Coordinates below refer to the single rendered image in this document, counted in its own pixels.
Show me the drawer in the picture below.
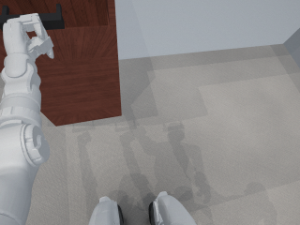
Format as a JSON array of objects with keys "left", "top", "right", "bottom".
[{"left": 0, "top": 0, "right": 108, "bottom": 32}]

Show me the left robot forearm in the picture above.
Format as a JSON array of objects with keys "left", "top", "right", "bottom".
[{"left": 0, "top": 53, "right": 42, "bottom": 129}]

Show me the handle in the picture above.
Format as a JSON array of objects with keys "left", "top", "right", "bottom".
[{"left": 0, "top": 4, "right": 65, "bottom": 32}]

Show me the cabinet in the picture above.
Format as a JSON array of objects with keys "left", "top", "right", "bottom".
[{"left": 0, "top": 0, "right": 122, "bottom": 127}]

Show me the robot right thigh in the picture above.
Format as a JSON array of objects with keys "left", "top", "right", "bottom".
[{"left": 153, "top": 195, "right": 197, "bottom": 225}]

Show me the robot left hand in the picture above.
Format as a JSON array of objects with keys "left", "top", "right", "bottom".
[{"left": 3, "top": 13, "right": 54, "bottom": 62}]

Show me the left robot upper arm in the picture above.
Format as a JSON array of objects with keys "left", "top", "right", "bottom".
[{"left": 0, "top": 123, "right": 51, "bottom": 225}]

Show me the robot right shin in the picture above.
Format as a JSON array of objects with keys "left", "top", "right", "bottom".
[{"left": 154, "top": 191, "right": 168, "bottom": 225}]

